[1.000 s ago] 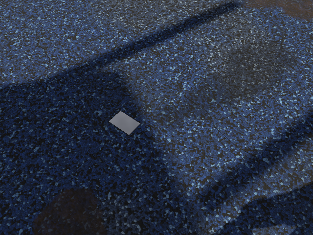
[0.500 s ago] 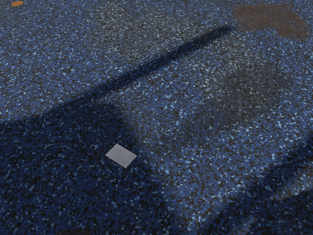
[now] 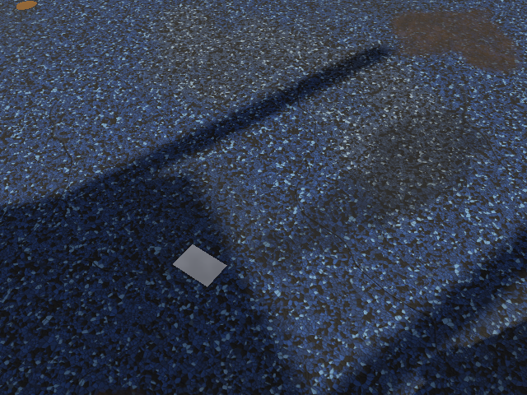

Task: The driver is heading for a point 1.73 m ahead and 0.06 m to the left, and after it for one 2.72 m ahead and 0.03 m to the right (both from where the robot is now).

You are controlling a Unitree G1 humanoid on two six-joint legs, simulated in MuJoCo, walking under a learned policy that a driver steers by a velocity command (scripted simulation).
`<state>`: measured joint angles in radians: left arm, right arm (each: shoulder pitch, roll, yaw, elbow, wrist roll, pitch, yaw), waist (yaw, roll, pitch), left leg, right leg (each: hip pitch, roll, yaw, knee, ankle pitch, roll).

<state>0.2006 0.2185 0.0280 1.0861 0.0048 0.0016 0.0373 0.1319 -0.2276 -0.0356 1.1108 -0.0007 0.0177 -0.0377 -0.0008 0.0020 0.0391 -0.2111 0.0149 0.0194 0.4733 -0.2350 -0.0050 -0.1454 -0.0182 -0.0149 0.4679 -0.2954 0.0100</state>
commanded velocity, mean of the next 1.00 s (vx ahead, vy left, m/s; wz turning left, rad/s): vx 0.00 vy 0.00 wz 0.00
